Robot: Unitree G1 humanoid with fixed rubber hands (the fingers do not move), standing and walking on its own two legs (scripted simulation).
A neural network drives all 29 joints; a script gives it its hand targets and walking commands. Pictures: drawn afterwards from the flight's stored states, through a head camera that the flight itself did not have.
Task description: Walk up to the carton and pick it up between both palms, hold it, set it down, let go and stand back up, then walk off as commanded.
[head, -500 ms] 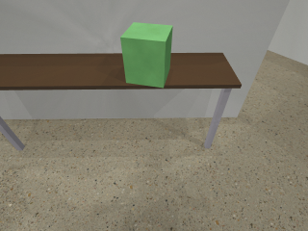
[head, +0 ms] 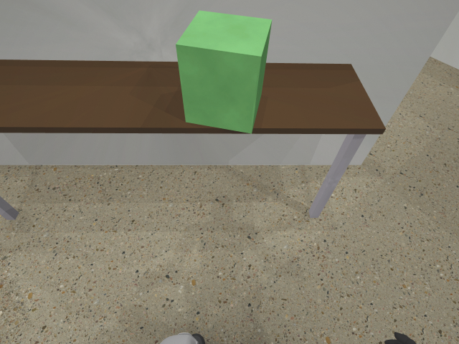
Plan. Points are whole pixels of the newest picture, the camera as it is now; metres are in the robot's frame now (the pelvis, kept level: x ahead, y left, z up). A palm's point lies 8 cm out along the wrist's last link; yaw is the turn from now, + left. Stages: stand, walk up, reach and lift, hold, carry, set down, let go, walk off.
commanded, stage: walk up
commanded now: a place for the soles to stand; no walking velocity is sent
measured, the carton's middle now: (226, 73) +0.81 +0.01 +0.00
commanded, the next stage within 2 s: none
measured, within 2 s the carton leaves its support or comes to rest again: neither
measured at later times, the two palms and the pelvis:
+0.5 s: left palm (55, 333) +0.16 +0.30 -0.08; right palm (423, 340) +0.15 -0.35 -0.10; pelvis +0.08 -0.02 +0.00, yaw -3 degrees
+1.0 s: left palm (65, 300) +0.21 +0.30 -0.08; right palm (423, 341) +0.14 -0.34 -0.09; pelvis +0.08 -0.01 +0.00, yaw -3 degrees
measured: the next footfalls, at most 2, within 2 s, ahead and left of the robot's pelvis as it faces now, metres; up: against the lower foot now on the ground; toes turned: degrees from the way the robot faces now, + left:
right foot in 0.40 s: +0.19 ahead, -0.14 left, +0.00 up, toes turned +0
left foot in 1.74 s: +0.38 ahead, +0.11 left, +0.00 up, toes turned +2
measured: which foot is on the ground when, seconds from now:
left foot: down 0.00-1.00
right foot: down 0.00-0.00, up 0.02-0.38, down 0.40-1.00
